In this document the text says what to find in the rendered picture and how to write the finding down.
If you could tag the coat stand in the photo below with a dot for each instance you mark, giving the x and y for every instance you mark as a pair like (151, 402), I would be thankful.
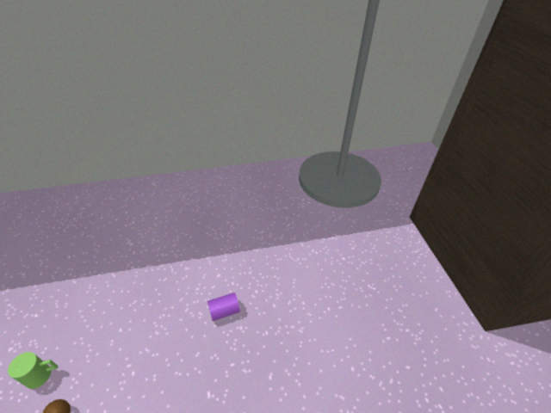
(338, 178)

